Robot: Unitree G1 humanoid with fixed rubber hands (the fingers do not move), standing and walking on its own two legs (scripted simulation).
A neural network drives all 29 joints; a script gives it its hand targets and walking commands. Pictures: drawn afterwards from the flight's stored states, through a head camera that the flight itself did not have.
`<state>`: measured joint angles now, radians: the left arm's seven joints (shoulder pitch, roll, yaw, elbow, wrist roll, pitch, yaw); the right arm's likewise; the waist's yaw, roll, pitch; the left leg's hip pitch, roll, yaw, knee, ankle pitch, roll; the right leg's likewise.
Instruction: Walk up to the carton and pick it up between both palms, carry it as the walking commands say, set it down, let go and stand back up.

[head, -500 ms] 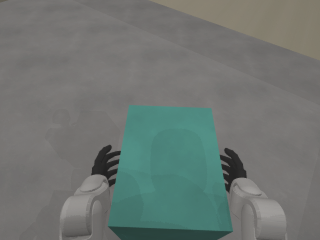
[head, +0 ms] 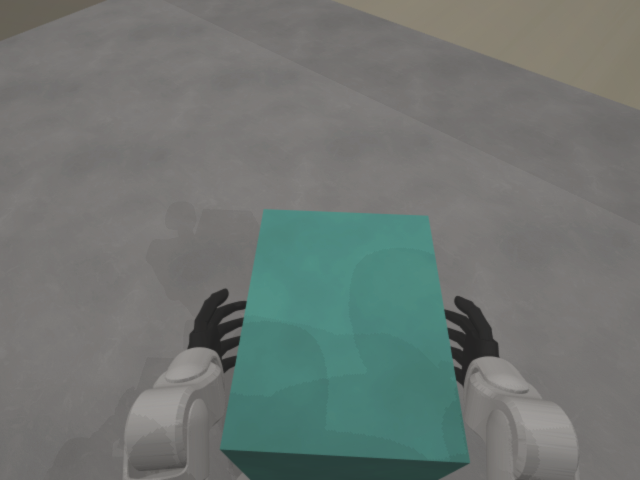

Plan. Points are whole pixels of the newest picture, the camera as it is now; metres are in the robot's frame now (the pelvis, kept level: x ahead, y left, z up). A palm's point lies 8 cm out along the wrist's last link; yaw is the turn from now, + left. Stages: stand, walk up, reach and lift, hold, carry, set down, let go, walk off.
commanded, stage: carry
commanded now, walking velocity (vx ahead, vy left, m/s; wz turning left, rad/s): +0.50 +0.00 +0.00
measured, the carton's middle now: (339, 354) +0.27 +0.00 -0.02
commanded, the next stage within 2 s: none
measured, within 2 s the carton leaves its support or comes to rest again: neither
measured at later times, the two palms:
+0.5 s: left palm (211, 127) +0.62 +0.21 +0.07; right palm (391, 132) +0.59 -0.08 +0.07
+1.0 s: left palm (253, 21) +0.98 +0.18 +0.07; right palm (387, 24) +0.97 -0.11 +0.06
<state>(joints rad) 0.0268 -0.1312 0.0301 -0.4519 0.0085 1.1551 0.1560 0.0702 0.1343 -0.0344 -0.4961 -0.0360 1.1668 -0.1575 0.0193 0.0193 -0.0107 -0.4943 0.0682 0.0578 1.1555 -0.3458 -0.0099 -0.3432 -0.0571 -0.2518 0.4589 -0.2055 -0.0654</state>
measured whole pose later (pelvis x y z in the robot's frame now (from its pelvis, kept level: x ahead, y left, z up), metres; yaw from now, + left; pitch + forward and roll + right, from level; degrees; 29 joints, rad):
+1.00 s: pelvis +0.74 +0.04 +0.01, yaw -1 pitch +4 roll +1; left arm 0.05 -0.13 0.03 -0.48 0.01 1.12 0.15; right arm 0.08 0.13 -0.02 -0.51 -0.04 1.14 -0.16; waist 0.02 0.02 -0.01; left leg -0.60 0.10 0.09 0.93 -0.24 -0.03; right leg -0.21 -0.06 -0.21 0.35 -0.21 -0.04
